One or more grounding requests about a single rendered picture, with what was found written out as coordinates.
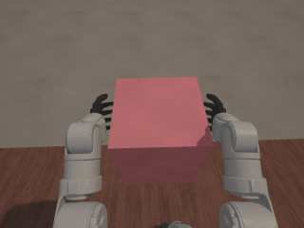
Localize right robot hand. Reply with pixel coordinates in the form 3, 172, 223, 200
203, 93, 226, 131

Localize left robot hand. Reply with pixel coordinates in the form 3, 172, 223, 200
90, 94, 114, 130

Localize right robot forearm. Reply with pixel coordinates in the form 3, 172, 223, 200
212, 112, 278, 228

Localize carton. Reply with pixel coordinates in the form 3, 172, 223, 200
107, 77, 214, 185

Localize robot left upper arm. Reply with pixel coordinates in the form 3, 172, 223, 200
53, 201, 107, 228

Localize left robot forearm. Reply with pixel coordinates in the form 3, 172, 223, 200
52, 113, 107, 228

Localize robot right upper arm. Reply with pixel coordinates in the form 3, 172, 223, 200
219, 201, 277, 228

